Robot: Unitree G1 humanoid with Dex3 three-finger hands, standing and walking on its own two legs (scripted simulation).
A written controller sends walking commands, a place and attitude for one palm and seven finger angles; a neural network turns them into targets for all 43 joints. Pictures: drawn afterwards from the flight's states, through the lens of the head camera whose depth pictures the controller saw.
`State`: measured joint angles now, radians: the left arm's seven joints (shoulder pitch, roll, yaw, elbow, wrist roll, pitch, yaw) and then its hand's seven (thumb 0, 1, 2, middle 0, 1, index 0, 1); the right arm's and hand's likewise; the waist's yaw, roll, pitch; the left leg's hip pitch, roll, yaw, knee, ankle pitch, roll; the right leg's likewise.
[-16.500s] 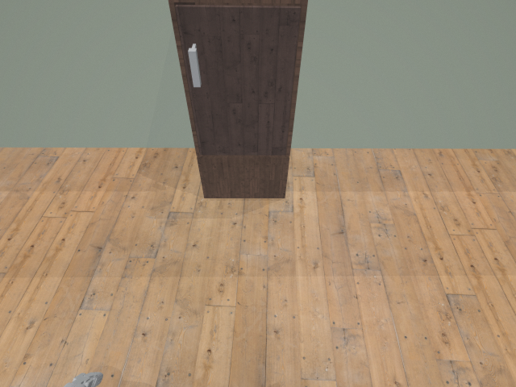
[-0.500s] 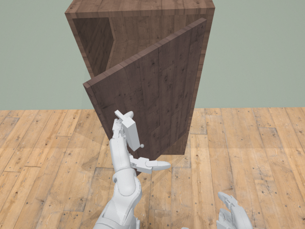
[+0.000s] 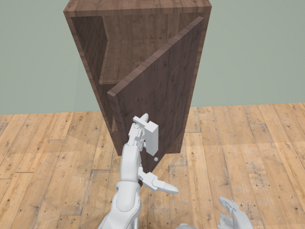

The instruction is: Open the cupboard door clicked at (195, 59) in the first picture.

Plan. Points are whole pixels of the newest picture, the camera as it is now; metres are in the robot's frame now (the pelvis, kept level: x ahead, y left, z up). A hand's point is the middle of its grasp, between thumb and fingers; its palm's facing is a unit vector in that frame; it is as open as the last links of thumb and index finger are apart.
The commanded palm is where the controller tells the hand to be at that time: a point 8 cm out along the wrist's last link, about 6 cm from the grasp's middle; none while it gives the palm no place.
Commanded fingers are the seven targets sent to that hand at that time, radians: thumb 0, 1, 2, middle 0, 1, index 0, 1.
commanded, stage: slide the hand sideways off the handle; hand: left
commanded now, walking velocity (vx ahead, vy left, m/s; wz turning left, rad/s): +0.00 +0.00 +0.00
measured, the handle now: (145, 135) +0.35 +0.03 +0.06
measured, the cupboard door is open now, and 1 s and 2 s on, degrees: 52 51 51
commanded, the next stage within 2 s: draw the hand back to the body in 0.72 s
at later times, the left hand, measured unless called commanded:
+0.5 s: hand (135, 181) +0.23 +0.05 +0.06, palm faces +0.01 -1.00 +0.02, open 16.1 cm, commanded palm +0.19 +0.11 +0.06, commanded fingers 0.00 -0.50 0.30 -0.15 -0.30 -0.15 -0.30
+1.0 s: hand (109, 189) +0.20 +0.10 +0.08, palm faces +0.02 -1.00 -0.03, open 16.3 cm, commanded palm +0.17 +0.16 +0.09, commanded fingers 0.00 -0.50 0.30 -0.15 -0.30 -0.15 -0.30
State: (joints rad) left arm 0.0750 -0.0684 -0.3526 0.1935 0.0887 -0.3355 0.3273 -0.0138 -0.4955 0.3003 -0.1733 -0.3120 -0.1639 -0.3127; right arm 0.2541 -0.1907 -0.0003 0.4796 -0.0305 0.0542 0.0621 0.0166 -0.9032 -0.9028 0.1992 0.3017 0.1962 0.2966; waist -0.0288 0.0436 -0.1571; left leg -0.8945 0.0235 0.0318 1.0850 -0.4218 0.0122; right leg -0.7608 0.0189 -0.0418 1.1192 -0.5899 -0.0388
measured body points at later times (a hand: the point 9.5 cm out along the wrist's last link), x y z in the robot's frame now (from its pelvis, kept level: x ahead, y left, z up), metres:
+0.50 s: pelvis +0.01 -0.01 +0.00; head +0.06 -0.03 +0.44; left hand +0.22 +0.10 +0.06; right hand +0.21 -0.22 -0.09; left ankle +0.06 +0.11 -0.66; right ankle -0.02 -0.10 -0.66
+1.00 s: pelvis +0.01 -0.02 -0.01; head +0.05 -0.04 +0.44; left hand +0.20 +0.15 +0.08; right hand +0.19 -0.24 -0.09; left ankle +0.06 +0.11 -0.66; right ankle -0.02 -0.10 -0.66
